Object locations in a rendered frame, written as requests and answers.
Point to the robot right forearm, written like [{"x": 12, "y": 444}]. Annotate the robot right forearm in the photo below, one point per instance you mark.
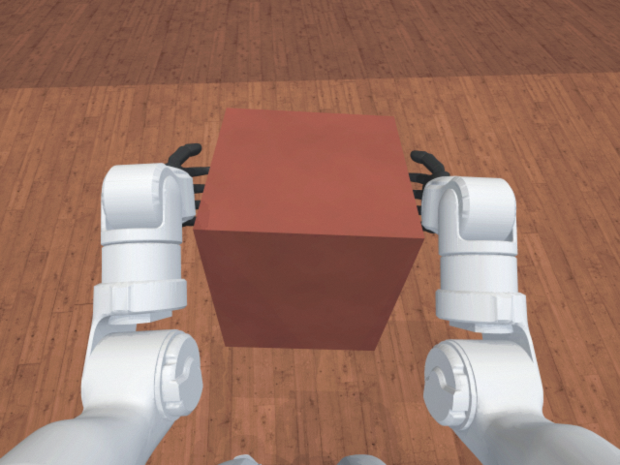
[{"x": 475, "y": 220}]

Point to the left robot hand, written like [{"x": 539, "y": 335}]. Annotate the left robot hand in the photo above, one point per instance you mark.
[{"x": 178, "y": 158}]

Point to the right robot hand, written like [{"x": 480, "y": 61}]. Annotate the right robot hand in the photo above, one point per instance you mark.
[{"x": 431, "y": 163}]

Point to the robot left upper arm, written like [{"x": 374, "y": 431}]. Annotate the robot left upper arm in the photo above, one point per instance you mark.
[{"x": 136, "y": 385}]

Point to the robot right upper arm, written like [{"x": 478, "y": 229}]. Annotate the robot right upper arm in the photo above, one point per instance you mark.
[{"x": 489, "y": 393}]

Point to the left robot shin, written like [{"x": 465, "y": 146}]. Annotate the left robot shin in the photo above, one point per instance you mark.
[{"x": 245, "y": 456}]

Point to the robot left forearm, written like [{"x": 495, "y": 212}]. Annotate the robot left forearm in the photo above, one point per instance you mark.
[{"x": 143, "y": 207}]

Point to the carton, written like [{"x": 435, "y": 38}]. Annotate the carton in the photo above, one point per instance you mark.
[{"x": 307, "y": 228}]

